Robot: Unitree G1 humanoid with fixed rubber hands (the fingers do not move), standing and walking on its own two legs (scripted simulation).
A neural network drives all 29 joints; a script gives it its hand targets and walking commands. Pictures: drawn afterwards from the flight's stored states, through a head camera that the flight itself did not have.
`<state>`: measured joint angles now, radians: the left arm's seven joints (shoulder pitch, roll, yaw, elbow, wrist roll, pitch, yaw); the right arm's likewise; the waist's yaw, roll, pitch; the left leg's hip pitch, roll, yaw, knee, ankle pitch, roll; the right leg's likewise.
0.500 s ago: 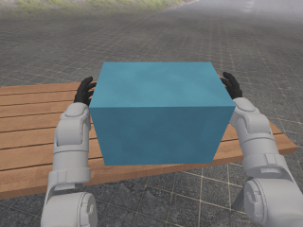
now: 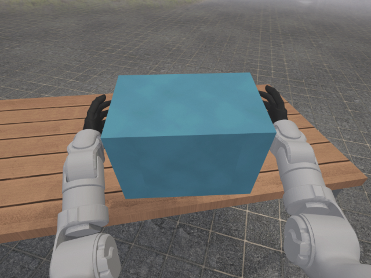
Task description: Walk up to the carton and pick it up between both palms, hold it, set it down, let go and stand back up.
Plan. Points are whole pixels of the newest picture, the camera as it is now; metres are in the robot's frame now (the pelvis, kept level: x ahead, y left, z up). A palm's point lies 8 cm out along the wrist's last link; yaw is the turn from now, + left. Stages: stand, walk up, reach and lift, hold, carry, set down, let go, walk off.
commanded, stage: set down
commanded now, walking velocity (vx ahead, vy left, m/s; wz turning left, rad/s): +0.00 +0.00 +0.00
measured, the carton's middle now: (186, 136) +0.39 +0.03 +0.15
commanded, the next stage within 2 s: none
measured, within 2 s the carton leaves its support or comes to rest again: neither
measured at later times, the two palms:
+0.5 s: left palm (111, 129) +0.39 +0.20 +0.16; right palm (277, 133) +0.40 -0.19 +0.15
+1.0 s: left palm (112, 138) +0.40 +0.21 +0.12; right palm (272, 137) +0.41 -0.18 +0.14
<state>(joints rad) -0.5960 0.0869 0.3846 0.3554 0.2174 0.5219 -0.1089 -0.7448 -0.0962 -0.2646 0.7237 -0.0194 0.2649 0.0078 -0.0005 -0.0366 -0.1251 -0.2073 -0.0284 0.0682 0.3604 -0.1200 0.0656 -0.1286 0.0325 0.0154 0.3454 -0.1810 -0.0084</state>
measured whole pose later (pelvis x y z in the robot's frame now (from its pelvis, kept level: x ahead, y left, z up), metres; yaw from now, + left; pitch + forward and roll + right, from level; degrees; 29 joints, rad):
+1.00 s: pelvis +0.02 +0.00 +0.00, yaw +0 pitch -1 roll -1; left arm -0.62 0.13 0.32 0.70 0.15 0.15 -0.06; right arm -0.68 -0.09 -0.29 0.87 -0.05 -0.02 -0.02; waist 0.00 -0.04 -0.06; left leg -0.20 -0.03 0.07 0.36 -0.15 0.06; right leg -0.12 0.03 0.02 0.33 -0.21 -0.01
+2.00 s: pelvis +0.05 +0.00 +0.00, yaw +0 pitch +1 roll +0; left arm -0.74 0.21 0.33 1.04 0.15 -0.03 -0.09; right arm -0.72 -0.01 -0.49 0.96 -0.25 -0.08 -0.02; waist 0.00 -0.05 -0.03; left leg -0.20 -0.04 0.07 0.36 -0.18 0.06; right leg -0.12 0.02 0.02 0.33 -0.24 -0.01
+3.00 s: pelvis +0.06 -0.03 +0.00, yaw +0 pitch +16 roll +1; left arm -0.80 0.24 0.39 1.18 0.14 -0.29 -0.09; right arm -0.76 0.01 -0.54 1.03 -0.37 -0.30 -0.06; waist 0.00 -0.05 -0.09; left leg -0.48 -0.02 0.07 0.36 -0.12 0.03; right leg -0.40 0.04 0.01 0.33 -0.21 -0.01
